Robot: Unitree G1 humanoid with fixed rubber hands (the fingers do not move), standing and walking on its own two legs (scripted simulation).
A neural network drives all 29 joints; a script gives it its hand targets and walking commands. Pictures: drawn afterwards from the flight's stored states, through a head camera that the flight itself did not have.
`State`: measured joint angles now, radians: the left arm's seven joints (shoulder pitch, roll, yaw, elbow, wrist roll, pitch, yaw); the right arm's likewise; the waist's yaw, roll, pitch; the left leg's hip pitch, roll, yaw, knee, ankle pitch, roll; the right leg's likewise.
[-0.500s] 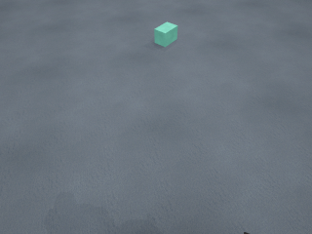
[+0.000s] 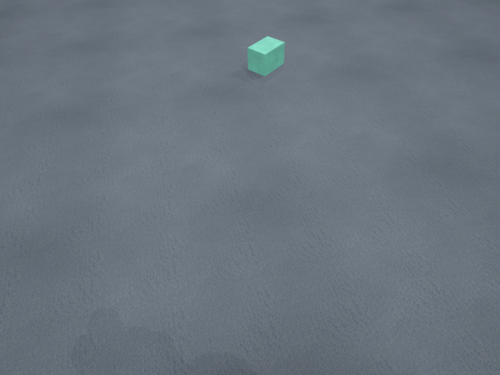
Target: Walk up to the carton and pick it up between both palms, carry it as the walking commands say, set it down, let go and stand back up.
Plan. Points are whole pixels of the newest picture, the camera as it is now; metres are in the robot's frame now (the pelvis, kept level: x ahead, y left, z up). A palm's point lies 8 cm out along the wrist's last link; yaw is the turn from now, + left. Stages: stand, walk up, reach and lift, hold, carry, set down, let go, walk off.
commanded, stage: walk up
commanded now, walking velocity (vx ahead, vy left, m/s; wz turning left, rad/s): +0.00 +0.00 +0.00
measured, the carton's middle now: (266, 56) +2.35 -0.13 -0.69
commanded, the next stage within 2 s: none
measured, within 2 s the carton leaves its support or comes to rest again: neither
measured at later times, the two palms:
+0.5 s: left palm out of the picture -0.03 +0.19 -0.10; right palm (407, 319) +0.22 -0.27 -0.12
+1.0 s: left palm (142, 244) +0.40 +0.27 -0.14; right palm (376, 286) +0.28 -0.22 -0.11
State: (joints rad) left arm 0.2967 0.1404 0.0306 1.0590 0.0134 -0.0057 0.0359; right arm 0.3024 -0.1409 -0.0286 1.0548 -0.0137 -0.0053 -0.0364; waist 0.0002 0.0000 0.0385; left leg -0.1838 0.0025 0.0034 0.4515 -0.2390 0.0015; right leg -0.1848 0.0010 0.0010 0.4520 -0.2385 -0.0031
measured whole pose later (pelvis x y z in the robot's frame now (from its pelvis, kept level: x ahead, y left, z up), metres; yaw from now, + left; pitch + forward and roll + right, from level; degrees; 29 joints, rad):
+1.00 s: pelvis +0.35 +0.03 +0.01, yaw +0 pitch +0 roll -1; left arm 0.22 0.24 0.07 0.99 0.04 -0.02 -0.04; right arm 0.44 -0.19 -0.04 1.07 -0.02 -0.09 0.00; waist -0.04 -0.05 0.05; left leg -0.14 0.07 0.14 0.37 -0.23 0.00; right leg -0.60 -0.13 -0.05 1.05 -0.12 0.02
